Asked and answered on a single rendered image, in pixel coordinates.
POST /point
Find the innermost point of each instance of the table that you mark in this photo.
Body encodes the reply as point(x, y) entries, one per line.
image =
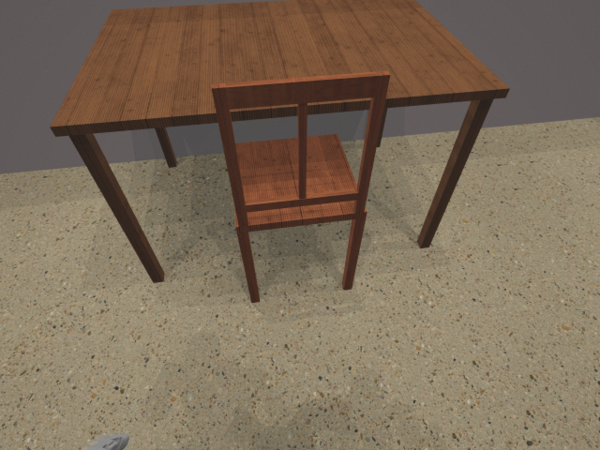
point(154, 67)

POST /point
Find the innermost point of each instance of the chair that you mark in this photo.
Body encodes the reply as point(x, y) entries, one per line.
point(298, 181)

